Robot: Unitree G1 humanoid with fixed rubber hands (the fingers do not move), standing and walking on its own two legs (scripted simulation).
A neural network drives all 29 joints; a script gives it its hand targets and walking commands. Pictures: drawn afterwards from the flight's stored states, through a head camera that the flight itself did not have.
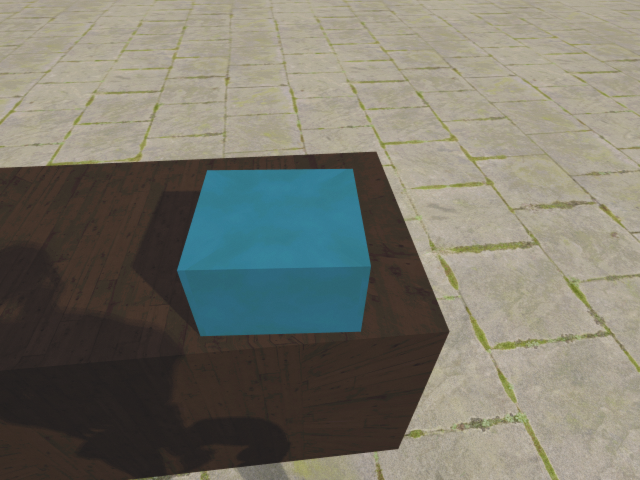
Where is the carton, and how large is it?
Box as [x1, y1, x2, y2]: [177, 169, 370, 335]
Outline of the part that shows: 352,169 207,170 177,268 180,280 200,335 360,331 370,263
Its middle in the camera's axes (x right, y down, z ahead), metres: -0.08 +0.01 +0.76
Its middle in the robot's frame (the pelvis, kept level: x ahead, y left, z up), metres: +0.59 +0.06 -0.06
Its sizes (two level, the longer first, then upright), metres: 0.299 0.276 0.181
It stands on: a pedestal, 0.63 m high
